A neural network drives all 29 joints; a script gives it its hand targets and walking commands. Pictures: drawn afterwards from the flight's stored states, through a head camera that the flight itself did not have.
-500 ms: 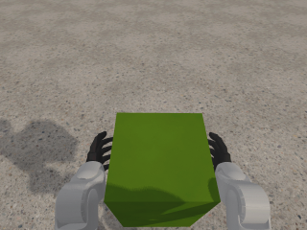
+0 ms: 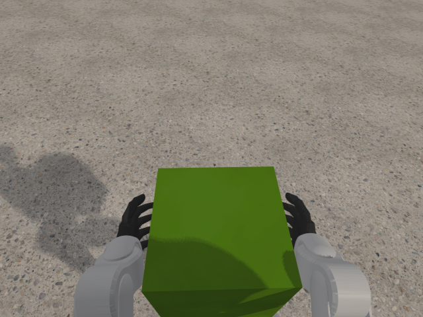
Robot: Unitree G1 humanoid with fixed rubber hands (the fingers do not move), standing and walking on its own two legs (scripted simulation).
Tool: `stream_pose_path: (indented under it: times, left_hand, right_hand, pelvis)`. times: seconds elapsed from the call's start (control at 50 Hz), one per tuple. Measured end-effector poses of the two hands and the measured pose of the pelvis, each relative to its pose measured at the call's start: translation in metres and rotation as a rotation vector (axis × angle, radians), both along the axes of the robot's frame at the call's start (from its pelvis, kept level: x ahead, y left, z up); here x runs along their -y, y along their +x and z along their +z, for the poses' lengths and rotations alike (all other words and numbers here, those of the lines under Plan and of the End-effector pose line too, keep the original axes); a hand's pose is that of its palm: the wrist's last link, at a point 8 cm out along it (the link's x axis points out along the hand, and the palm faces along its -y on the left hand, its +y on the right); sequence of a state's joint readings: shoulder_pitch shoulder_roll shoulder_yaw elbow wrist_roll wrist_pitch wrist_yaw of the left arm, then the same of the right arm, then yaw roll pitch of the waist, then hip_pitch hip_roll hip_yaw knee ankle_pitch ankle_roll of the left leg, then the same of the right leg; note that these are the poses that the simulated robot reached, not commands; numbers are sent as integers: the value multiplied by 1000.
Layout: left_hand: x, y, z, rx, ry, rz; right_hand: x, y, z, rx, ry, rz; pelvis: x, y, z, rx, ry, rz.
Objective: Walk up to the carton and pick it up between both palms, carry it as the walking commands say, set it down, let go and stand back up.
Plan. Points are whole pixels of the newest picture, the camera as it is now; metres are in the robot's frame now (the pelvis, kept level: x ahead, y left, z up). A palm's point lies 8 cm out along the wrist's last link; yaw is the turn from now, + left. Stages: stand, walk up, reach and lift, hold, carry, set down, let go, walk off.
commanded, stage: carry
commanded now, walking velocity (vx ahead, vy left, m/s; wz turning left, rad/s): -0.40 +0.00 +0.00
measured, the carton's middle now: (216, 256) +0.23 +0.00 +0.01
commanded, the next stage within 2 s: none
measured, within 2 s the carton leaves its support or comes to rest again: neither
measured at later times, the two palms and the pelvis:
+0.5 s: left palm out of the picture +0.06 +0.11 +0.09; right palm out of the picture +0.05 -0.17 +0.09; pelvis -0.18 -0.02 +0.00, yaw -1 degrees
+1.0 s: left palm out of the picture +0.01 +0.09 +0.09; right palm out of the picture -0.01 -0.18 +0.09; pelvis -0.23 -0.03 -0.01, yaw -4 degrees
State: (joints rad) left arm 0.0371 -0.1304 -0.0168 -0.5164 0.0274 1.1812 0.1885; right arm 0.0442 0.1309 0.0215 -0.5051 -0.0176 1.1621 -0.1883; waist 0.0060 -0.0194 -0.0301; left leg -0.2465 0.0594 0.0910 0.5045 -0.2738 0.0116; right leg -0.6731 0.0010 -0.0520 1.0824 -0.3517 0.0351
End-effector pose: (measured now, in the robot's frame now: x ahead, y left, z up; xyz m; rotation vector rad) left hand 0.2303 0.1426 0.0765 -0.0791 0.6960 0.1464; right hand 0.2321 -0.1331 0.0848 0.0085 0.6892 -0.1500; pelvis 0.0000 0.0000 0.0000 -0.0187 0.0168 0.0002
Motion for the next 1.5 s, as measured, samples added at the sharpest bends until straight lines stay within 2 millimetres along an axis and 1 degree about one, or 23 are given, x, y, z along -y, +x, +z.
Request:
stream_pose_path:
  times: [0.06,0.12,0.16,0.22,0.26,0.32,0.36,0.42,0.48,0.54,0.6,0.66,0.74,0.84,0.98,1.1,1.34,1.5]
  left_hand:
    - [3,-23,8,34,-2,-7]
    - [10,-42,16,68,13,-24]
    - [18,-54,18,76,32,-38]
    - [36,-75,14,61,62,-66]
    - [46,-92,10,17,86,-93]
    - [54,-118,10,-12,96,-107]
    - [54,-131,12,-2,95,-102]
    - [50,-148,16,21,81,-83]
    - [40,-165,16,35,62,-58]
    - [27,-185,10,24,39,-26]
    - [21,-204,10,19,28,-7]
    - [21,-214,14,38,30,-3]
    - [30,-218,17,38,54,-27]
    - [41,-219,19,31,72,-66]
    - [51,-217,16,31,70,-92]
    - [61,-207,11,30,63,-117]
    - [93,-170,1,34,49,-211]
    - [100,-157,-2,39,29,-236]
  right_hand:
    - [3,-25,8,33,-10,-5]
    - [10,-50,12,65,-4,-18]
    - [18,-66,10,73,10,-30]
    - [36,-94,-3,59,37,-55]
    - [46,-116,-10,15,59,-80]
    - [53,-143,-10,-14,74,-95]
    - [53,-155,-8,-4,76,-92]
    - [49,-167,-1,20,66,-76]
    - [40,-177,4,35,45,-52]
    - [27,-190,5,22,20,-20]
    - [21,-204,6,18,13,-2]
    - [21,-214,8,36,14,3]
    - [30,-225,5,36,32,-18]
    - [41,-236,3,29,45,-54]
    - [50,-240,2,28,44,-80]
    - [60,-237,-2,26,42,-108]
    - [87,-226,-10,31,37,-207]
    - [93,-221,-9,35,22,-235]
  pelvis:
    - [2,-27,0,-1,-15,-1]
    - [5,-52,-3,-14,-14,-12]
    - [9,-68,-6,-24,-5,-23]
    - [18,-94,-13,-28,12,-42]
    - [21,-111,-8,-18,13,-44]
    - [25,-133,-2,-12,32,-49]
    - [26,-145,0,-14,37,-52]
    - [26,-162,1,-25,38,-41]
    - [24,-178,0,-36,33,-20]
    - [19,-194,0,-28,38,-12]
    - [17,-205,0,-19,40,-19]
    - [18,-212,-2,-14,49,-20]
    - [20,-220,-3,-9,38,-29]
    - [23,-227,-3,-15,27,-34]
    - [26,-229,-5,-25,30,-64]
    - [30,-221,-8,-32,26,-103]
    - [38,-199,-16,-44,15,-174]
    - [40,-189,-17,-46,15,-209]
